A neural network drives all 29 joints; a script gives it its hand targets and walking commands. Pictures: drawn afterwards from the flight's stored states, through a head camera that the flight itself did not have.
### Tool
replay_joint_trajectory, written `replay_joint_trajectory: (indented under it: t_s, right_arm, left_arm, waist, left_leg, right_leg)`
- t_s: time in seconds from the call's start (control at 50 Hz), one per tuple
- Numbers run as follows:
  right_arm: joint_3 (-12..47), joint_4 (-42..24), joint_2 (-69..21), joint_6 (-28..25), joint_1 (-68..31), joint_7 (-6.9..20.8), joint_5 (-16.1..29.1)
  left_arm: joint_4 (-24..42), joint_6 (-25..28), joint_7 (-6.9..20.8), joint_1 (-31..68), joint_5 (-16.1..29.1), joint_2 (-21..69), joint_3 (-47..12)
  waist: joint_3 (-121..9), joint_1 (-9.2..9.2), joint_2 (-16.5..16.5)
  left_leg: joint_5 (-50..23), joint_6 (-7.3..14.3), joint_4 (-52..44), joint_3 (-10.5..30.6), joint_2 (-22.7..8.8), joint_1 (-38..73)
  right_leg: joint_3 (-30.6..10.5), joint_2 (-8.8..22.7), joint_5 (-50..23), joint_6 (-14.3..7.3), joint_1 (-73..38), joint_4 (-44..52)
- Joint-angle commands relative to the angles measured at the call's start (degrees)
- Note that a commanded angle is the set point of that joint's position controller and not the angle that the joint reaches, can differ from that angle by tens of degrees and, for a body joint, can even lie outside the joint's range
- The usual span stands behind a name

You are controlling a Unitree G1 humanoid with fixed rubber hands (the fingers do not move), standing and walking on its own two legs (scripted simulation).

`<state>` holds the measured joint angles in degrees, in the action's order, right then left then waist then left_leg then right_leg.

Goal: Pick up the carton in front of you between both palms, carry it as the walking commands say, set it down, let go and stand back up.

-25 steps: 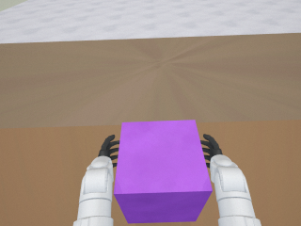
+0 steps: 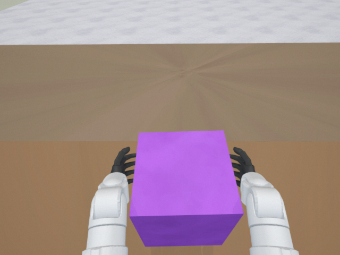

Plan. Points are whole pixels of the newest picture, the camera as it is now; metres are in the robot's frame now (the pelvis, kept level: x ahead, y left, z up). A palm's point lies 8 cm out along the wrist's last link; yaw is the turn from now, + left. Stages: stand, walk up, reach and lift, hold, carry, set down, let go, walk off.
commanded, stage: carry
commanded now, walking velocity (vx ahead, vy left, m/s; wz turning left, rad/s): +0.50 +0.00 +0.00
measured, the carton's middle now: (182, 191) +0.30 -0.01 -0.01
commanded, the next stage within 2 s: none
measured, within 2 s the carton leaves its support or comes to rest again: neither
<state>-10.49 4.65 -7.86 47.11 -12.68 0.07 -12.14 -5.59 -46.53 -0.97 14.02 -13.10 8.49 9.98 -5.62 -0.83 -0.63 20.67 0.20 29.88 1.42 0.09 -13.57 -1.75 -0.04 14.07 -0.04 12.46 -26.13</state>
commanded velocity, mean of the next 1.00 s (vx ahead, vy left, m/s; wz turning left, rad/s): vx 0.50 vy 0.00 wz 0.00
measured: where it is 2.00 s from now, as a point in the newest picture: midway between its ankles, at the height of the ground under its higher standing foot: (171, 145)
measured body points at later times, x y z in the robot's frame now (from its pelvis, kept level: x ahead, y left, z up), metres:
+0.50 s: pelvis +0.20 -0.02 +0.00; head +0.20 -0.02 +0.45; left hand +0.48 +0.14 +0.08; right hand +0.48 -0.16 +0.08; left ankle +0.15 +0.10 -0.67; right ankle +0.19 -0.09 -0.74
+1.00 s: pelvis +0.52 +0.04 +0.01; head +0.56 +0.06 +0.46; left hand +0.81 +0.18 +0.06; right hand +0.79 -0.12 +0.06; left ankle +0.52 +0.11 -0.74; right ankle +0.51 -0.11 -0.66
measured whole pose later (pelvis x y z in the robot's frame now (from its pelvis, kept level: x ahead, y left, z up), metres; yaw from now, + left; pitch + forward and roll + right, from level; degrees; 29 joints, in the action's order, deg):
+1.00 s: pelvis +0.52 +0.04 +0.01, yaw -1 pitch +5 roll -2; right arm -5.4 -19.4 -7.4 65.5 -5.6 -4.7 -5.1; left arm 18.7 -65.4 -5.0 7.2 -6.1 7.5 5.0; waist -1.5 -1.5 -0.1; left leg 10.4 4.1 18.4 -14.1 -2.5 -13.4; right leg 5.0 5.7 13.8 -0.7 32.9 -58.7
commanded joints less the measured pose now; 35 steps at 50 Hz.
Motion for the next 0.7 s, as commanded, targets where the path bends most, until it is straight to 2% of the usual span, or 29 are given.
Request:
replay_joint_trajectory:
  t_s: [0.0, 0.02, 0.04, 0.06, 0.08, 0.1, 0.12, 0.14, 0.16, 0.18, 0.24, 0.28, 0.3, 0.32, 0.34, 0.36, 0.38, 0.4, 0.42, 0.44, 0.46, 0.48, 0.56, 0.62, 0.68]
  right_arm:
    - [39.6, -7.0, -50.0, 1.9, -31.1, 11.6, 19.4]
    - [40.5, -8.6, -49.4, 3.5, -31.9, 11.4, 20.3]
    - [40.8, -9.4, -48.3, 5.2, -31.8, 11.1, 20.9]
    - [40.9, -9.6, -47.4, 7.0, -29.7, 10.6, 21.3]
    - [41.2, -10.5, -46.6, 8.8, -27.9, 10.0, 22.0]
    - [41.7, -13.3, -46.0, 10.1, -28.4, 9.4, 22.3]
    - [42.5, -16.2, -46.1, 11.5, -28.4, 8.9, 23.2]
    - [43.3, -18.8, -46.6, 12.8, -28.5, 8.6, 24.5]
    - [44.1, -21.1, -46.9, 13.9, -27.6, 8.4, 25.6]
    - [44.5, -22.9, -47.1, 15.0, -26.7, 8.3, 26.3]
    - [45.0, -25.6, -47.8, 18.1, -21.0, 8.9, 27.5]
    - [45.0, -26.7, -48.1, 19.6, -18.7, 9.5, 27.9]
    - [44.9, -27.2, -48.0, 20.3, -17.5, 9.6, 28.0]
    - [44.8, -28.3, -47.3, 20.9, -17.9, 9.7, 28.5]
    - [45.4, -30.3, -46.3, 21.9, -20.8, 9.9, 29.6]
    - [46.3, -32.5, -45.4, 22.8, -24.9, 10.0, 30.6]
    - [46.8, -33.2, -45.3, 23.3, -27.8, 10.2, 31.7]
    - [46.4, -32.9, -45.7, 23.6, -29.1, 10.2, 32.4]
    - [46.0, -31.8, -46.1, 23.9, -28.6, 10.1, 32.4]
    - [45.4, -30.7, -46.3, 24.1, -27.4, 9.9, 31.9]
    - [44.9, -29.3, -46.6, 24.3, -26.2, 9.5, 31.1]
    - [44.4, -28.1, -46.7, 24.4, -24.7, 9.1, 30.2]
    - [43.1, -23.9, -48.1, 24.4, -21.1, 8.2, 27.1]
    - [43.5, -24.4, -49.3, 23.9, -21.7, 8.0, 26.7]
    - [44.1, -26.1, -50.2, 23.3, -22.1, 8.1, 27.0]
  left_arm:
    - [7.0, -3.0, 11.1, 25.6, 18.3, 49.2, -37.6]
    - [8.8, -4.8, 10.8, 26.3, 19.4, 48.6, -39.0]
    - [10.4, -6.5, 10.7, 27.7, 20.6, 48.2, -40.1]
    - [11.6, -8.4, 10.5, 28.7, 21.8, 48.1, -41.4]
    - [12.5, -10.1, 10.4, 28.3, 23.4, 47.7, -42.4]
    - [14.0, -11.5, 10.6, 29.1, 25.3, 48.8, -43.9]
    - [15.3, -12.7, 10.7, 28.7, 27.1, 49.3, -45.0]
    - [16.8, -13.7, 10.6, 27.9, 28.3, 49.6, -45.6]
    - [18.1, -14.7, 10.3, 26.2, 29.1, 49.7, -45.8]
    - [19.3, -15.6, 10.1, 24.7, 29.4, 49.8, -45.8]
    - [23.1, -18.3, 9.2, 19.5, 28.6, 49.3, -45.4]
    - [25.2, -19.8, 8.9, 15.9, 27.7, 48.9, -44.9]
    - [25.8, -20.4, 8.9, 15.1, 27.5, 49.5, -44.6]
    - [26.1, -21.0, 8.9, 13.7, 27.4, 49.5, -44.0]
    - [26.6, -21.5, 8.8, 14.5, 26.8, 47.5, -43.2]
    - [26.2, -21.9, 8.7, 16.5, 26.8, 47.6, -42.5]
    - [28.0, -22.3, 8.5, 18.6, 27.6, 48.4, -42.8]
    - [28.8, -22.8, 8.3, 20.7, 28.3, 48.9, -42.8]
    - [29.3, -23.3, 8.2, 22.1, 28.9, 49.1, -42.9]
    - [29.4, -23.8, 8.3, 22.7, 29.5, 49.1, -43.3]
    - [28.9, -24.2, 8.5, 22.6, 30.2, 49.2, -43.4]
    - [28.1, -24.6, 8.8, 21.9, 30.5, 49.0, -43.6]
    - [25.2, -25.2, 10.2, 20.9, 31.3, 48.9, -44.0]
    - [25.2, -24.6, 10.9, 21.2, 31.4, 49.5, -44.1]
    - [25.9, -23.9, 11.0, 20.4, 30.8, 50.5, -44.2]
  waist:
    - [-10.0, 1.02, -6.2]
    - [-8.8, 1.01, -4.6]
    - [-7.3, 0.57, 1.5]
    - [-6.4, -0.50, 12.2]
    - [-3.6, -0.81, 14.5]
    - [-3.4, -0.94, 12.4]
    - [-5.0, -0.99, 9.2]
    - [-6.9, -0.94, 7.7]
    - [-8.4, -0.88, 7.8]
    - [-9.4, -0.82, 9.3]
    - [-10.8, -0.89, 11.5]
    - [-11.3, 0.15, 9.6]
    - [-13.1, 0.37, 6.8]
    - [-16.0, 1.19, 2.7]
    - [-18.0, 1.96, -10.3]
    - [-15.3, 2.24, -14.4]
    - [-13.2, 2.18, -8.9]
    - [-11.8, 1.98, -4.8]
    - [-11.3, 1.68, -1.3]
    - [-10.8, 1.48, -1.3]
    - [-10.4, 1.59, -2.5]
    - [-10.2, 1.67, -3.5]
    - [-7.1, 1.79, -4.9]
    - [-5.1, 2.16, -7.3]
    - [-4.3, 2.11, -8.7]
  left_leg:
    - [3.8, 0.3, -4.0, -5.9, 0.7, -0.2]
    - [5.6, 0.9, -7.5, -4.0, -0.7, 3.2]
    - [10.7, 2.7, -12.5, 4.0, -6.0, 6.2]
    - [16.0, 6.3, -19.0, 17.8, -14.3, 11.9]
    - [12.2, 9.7, -21.6, 27.0, -19.7, 16.0]
    - [3.4, 12.3, -20.6, 28.1, -21.4, 17.4]
    - [-3.1, 12.4, -19.5, 24.6, -20.7, 19.2]
    - [-6.9, 11.2, -18.8, 20.1, -19.3, 20.7]
    - [-10.2, 9.8, -18.2, 15.7, -17.4, 20.9]
    - [-14.2, 8.8, -17.7, 12.3, -15.8, 20.8]
    - [-19.0, 7.3, -15.9, 5.7, -13.6, 17.9]
    - [-18.6, 5.5, -10.4, 0.1, -11.4, 9.5]
    - [-20.0, 4.1, -4.9, -2.7, -10.2, 1.9]
    - [-15.1, 2.0, 4.1, -5.3, -8.6, -7.2]
    - [-0.3, -0.9, 21.2, -9.8, -4.0, -21.2]
    - [8.1, -0.2, 30.7, -6.7, -1.3, -31.1]
    - [7.3, 1.5, 36.7, -2.9, -5.4, -32.9]
    - [4.6, 2.0, 38.2, -2.1, -7.5, -32.7]
    - [0.5, 1.9, 36.4, -1.7, -8.9, -31.1]
    - [-2.6, 1.5, 32.1, -2.2, -9.2, -29.1]
    - [-4.7, 0.9, 28.6, -3.7, -8.5, -27.4]
    - [-5.8, 0.3, 25.4, -5.0, -7.9, -26.5]
    - [-11.5, -0.8, 11.2, -9.5, -5.6, -25.5]
    - [-15.0, -0.1, 4.2, -12.7, -3.8, -22.1]
    - [-18.2, 1.3, 0.1, -14.3, -3.4, -16.5]
  right_leg:
    - [-10.5, 11.3, 25.2, -5.7, 1.8, 11.8]
    - [-6.8, 9.3, 25.1, -4.4, 6.0, 8.8]
    - [-1.2, 5.8, 21.3, -2.3, 11.3, 1.1]
    - [5.6, 1.8, 15.2, 0.1, 19.9, -13.2]
    - [7.5, 0.7, 14.8, 0.7, 29.4, -17.3]
    - [5.5, 2.6, 14.6, -0.2, 31.8, -18.7]
    - [5.5, 3.1, 14.1, -0.5, 31.8, -18.7]
    - [6.2, 2.9, 12.9, -0.3, 30.7, -16.9]
    - [7.7, 2.2, 10.4, 0.1, 28.6, -14.6]
    - [9.1, 1.4, 7.6, 0.4, 26.4, -12.2]
    - [12.3, -0.3, 2.7, 0.9, 18.5, -4.7]
    - [15.2, -1.9, -4.6, 0.7, 4.0, 4.7]
    - [15.5, -1.6, -5.9, 0.0, -8.7, 6.0]
    - [9.1, 4.5, -1.9, -1.3, -20.8, 6.0]
    - [-14.8, 19.9, 12.0, -6.6, -29.3, 12.3]
    - [-28.9, 27.5, 13.4, -13.1, -28.8, 16.0]
    - [-27.2, 27.4, 12.6, -14.5, -24.4, 15.6]
    - [-22.5, 25.2, 10.4, -13.8, -20.2, 15.6]
    - [-17.4, 23.1, 10.7, -12.0, -17.2, 16.8]
    - [-12.7, 21.1, 9.1, -10.1, -15.2, 18.0]
    - [-8.0, 19.3, 5.1, -9.1, -14.3, 18.7]
    - [-4.9, 18.4, 1.9, -8.6, -14.0, 19.1]
    - [3.0, 15.2, -10.3, -8.0, -15.1, 18.3]
    - [7.1, 13.8, -16.8, -7.1, -14.5, 16.4]
    - [9.0, 14.1, -21.2, -5.7, -15.2, 13.8]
